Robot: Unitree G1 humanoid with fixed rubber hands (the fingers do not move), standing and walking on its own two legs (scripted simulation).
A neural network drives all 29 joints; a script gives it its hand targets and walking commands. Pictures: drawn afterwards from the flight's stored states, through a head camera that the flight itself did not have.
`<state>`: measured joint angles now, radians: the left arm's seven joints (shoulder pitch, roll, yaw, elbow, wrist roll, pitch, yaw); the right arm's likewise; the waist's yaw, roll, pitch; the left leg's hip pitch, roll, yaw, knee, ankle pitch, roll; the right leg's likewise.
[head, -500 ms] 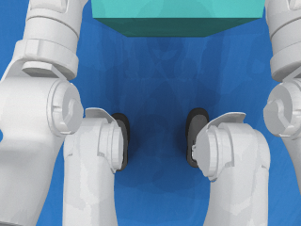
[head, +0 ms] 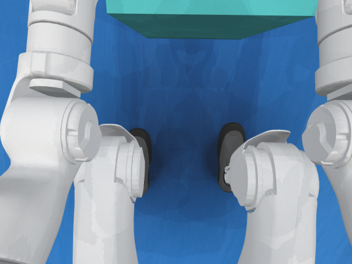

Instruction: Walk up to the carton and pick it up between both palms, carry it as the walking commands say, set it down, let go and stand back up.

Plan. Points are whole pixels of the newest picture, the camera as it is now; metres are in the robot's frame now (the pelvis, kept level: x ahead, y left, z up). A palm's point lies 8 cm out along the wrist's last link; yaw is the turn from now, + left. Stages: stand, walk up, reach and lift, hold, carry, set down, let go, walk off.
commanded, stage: reach and lift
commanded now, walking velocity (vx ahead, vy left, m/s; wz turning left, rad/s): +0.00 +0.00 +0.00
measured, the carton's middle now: out of the picture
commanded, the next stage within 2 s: none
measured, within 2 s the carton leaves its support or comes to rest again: leaves its support in 0.06 s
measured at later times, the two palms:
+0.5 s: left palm out of the picture +0.58 +0.14 -0.10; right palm out of the picture +0.58 -0.17 -0.10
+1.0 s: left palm out of the picture +0.56 +0.14 -0.04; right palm out of the picture +0.56 -0.17 -0.03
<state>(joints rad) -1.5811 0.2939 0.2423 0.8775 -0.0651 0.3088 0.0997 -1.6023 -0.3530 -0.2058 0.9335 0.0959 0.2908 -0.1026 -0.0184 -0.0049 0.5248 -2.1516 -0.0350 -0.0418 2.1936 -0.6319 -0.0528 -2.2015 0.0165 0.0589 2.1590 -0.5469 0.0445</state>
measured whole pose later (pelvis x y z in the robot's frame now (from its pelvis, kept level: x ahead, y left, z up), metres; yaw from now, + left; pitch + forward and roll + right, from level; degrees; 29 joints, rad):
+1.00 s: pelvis -0.02 +0.00 +0.09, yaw +1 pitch +30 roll +1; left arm -1.51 0.21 0.39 0.67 0.09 0.45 0.08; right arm -1.54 -0.25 -0.34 0.72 -0.05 0.45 -0.08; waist -0.02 0.00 0.52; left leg -1.87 -0.04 -0.05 1.88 -0.54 -0.05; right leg -1.91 0.02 0.07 1.86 -0.48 0.05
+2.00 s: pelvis -0.04 +0.00 +0.19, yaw +0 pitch +22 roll +1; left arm -1.33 0.13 0.41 0.55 0.12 0.49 0.04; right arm -1.33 -0.15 -0.40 0.56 -0.11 0.50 -0.05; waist -0.01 -0.01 0.52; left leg -1.49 -0.03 -0.04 1.53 -0.43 -0.04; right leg -1.52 0.03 0.08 1.51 -0.37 0.05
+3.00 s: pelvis +0.00 -0.01 +0.30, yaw +0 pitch +20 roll +1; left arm -0.91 0.01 0.41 0.55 0.17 0.46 -0.02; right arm -0.90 0.00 -0.39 0.52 -0.18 0.48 -0.03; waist -0.01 -0.01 0.20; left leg -1.10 -0.02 -0.05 1.06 -0.31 -0.04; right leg -1.13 0.02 0.08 1.05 -0.27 0.03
